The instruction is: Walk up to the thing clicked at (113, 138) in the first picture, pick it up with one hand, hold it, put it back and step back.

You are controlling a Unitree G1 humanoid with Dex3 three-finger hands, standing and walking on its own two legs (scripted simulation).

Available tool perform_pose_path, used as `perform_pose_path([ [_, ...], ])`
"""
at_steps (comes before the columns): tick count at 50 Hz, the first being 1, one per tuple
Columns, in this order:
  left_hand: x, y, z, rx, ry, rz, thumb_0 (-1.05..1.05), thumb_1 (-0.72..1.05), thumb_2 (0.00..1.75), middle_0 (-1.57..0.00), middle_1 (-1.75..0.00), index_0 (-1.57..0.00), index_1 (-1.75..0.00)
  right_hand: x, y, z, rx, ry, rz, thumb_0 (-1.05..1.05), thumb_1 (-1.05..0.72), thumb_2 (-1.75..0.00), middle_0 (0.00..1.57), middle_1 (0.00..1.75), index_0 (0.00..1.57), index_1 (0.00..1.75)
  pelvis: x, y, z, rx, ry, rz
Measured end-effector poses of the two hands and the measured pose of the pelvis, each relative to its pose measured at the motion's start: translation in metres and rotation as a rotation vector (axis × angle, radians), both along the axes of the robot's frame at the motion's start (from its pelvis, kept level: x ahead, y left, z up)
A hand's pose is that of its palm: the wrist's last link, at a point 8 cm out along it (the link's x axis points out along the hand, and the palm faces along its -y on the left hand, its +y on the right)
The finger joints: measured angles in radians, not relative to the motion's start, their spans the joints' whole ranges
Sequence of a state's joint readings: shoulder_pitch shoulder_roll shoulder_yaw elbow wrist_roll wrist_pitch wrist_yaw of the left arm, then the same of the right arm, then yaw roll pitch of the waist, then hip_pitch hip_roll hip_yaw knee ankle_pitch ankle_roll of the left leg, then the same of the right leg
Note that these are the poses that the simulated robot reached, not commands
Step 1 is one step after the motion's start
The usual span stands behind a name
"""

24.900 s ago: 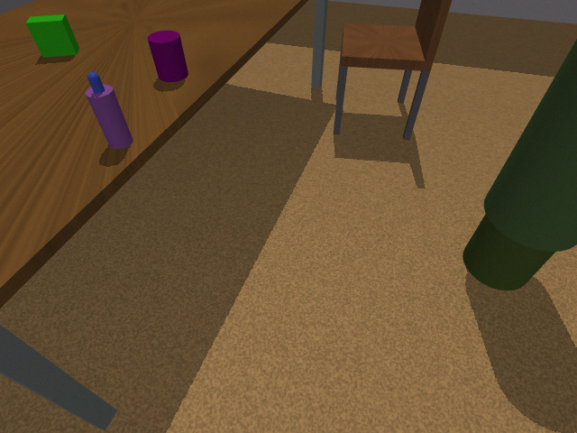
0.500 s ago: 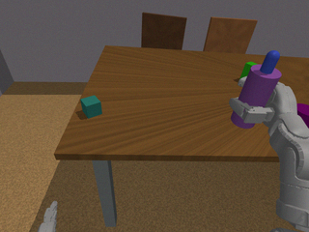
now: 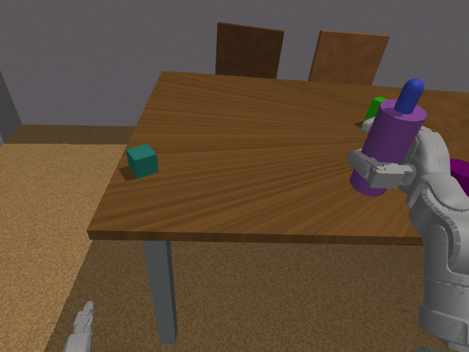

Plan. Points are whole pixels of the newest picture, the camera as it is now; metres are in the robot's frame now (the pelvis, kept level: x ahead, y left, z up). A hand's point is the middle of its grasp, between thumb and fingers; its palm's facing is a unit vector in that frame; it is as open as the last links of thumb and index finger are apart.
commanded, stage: hold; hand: right
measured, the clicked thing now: (389, 139) +0.32 -0.18 +0.29
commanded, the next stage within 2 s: crouch in 0.30 s
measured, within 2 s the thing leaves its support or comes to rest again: neither
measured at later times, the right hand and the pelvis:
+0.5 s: hand (370, 152) +0.34 -0.17 +0.26, palm faces +0.14 +0.99 -0.03, open 7.8 cm; pelvis +0.00 -0.01 +0.00, yaw +0 degrees
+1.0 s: hand (353, 176) +0.40 -0.20 +0.17, palm faces +0.21 +0.98 -0.02, open 7.8 cm; pelvis +0.00 -0.01 +0.00, yaw +1 degrees
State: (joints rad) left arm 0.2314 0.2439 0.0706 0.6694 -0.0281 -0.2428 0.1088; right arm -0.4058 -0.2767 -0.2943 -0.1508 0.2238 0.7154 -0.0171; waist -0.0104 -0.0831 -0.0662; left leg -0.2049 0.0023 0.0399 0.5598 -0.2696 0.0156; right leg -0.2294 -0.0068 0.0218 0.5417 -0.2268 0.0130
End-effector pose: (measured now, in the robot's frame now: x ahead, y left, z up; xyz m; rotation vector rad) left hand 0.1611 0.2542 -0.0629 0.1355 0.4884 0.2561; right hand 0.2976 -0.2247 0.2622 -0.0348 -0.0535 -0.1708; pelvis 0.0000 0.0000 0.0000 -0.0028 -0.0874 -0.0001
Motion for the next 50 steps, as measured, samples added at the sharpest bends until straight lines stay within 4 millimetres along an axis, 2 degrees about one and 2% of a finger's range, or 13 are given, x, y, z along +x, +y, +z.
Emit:
perform_pose_path([
  [5, 0.006, -0.002, 0.006, -0.007, -0.038, 0.004, -0.02, -0.53, 0.05, -0.06, -0.06, -0.06, -0.06, 0.004, 0.001, -0.01, 0.018, 0.051, 0.016, -0.01, 0.16, -1.16, 0.82, 1.16, 0.85, 1.17, -0.001, -0.001, 0.0, 0.0, 0.002, 0.001],
  [9, 0.002, 0.002, 0.01, 0.0, -0.059, 0.018, -0.02, -0.53, 0.05, -0.06, -0.06, -0.06, -0.06, 0.005, -0.002, -0.014, 0.021, 0.057, -0.001, -0.01, 0.16, -1.16, 0.82, 1.16, 0.85, 1.17, 0.0, -0.002, 0.0, -0.002, 0.003, 0.007],
  [17, -0.008, 0.003, 0.002, 0.016, -0.006, 0.022, -0.02, -0.54, 0.05, -0.06, -0.06, -0.06, -0.06, 0.003, -0.006, 0.0, 0.0, -0.021, -0.018, -0.01, 0.17, -1.16, 0.82, 1.16, 0.85, 1.17, 0.001, -0.003, 0.0, 0.002, 0.007, 0.008],
  [24, 0.003, -0.006, -0.001, -0.009, -0.012, 0.009, -0.02, -0.53, 0.05, -0.06, -0.06, -0.06, -0.06, 0.011, 0.001, 0.001, 0.0, 0.023, 0.022, -0.01, 0.16, -1.16, 0.82, 1.17, 0.84, 1.18, 0.003, -0.006, 0.0, 0.003, 0.011, 0.005],
  [30, 0.009, -0.012, 0.009, -0.019, -0.058, -0.005, -0.02, -0.52, 0.05, -0.06, -0.05, -0.06, -0.06, 0.018, -0.001, -0.015, 0.045, 0.072, 0.021, -0.01, 0.17, -1.16, 0.82, 1.17, 0.84, 1.17, 0.006, -0.004, 0.001, -0.002, 0.011, 0.007],
  [38, -0.006, -0.002, 0.006, 0.018, -0.013, 0.011, -0.02, -0.52, 0.05, -0.05, -0.05, -0.06, -0.05, 0.027, -0.018, -0.045, 0.041, 0.117, -0.055, -0.01, 0.17, -1.16, 0.81, 1.17, 0.84, 1.18, 0.004, -0.003, 0.0, 0.0, 0.017, 0.008],
  [43, -0.014, 0.005, 0.004, 0.054, 0.017, 0.018, -0.02, -0.52, 0.05, -0.05, -0.05, -0.06, -0.05, 0.042, -0.022, -0.064, 0.045, 0.142, -0.052, -0.01, 0.17, -1.17, 0.81, 1.17, 0.84, 1.18, 0.0, -0.003, -0.001, 0.003, 0.031, 0.011],
  [50, -0.019, 0.003, 0.001, 0.056, 0.029, 0.037, -0.02, -0.51, 0.05, -0.06, -0.05, -0.06, -0.05, 0.066, -0.021, -0.084, 0.038, 0.169, -0.042, -0.01, 0.17, -1.17, 0.81, 1.17, 0.84, 1.18, -0.001, -0.005, -0.002, 0.005, 0.065, 0.024],
])
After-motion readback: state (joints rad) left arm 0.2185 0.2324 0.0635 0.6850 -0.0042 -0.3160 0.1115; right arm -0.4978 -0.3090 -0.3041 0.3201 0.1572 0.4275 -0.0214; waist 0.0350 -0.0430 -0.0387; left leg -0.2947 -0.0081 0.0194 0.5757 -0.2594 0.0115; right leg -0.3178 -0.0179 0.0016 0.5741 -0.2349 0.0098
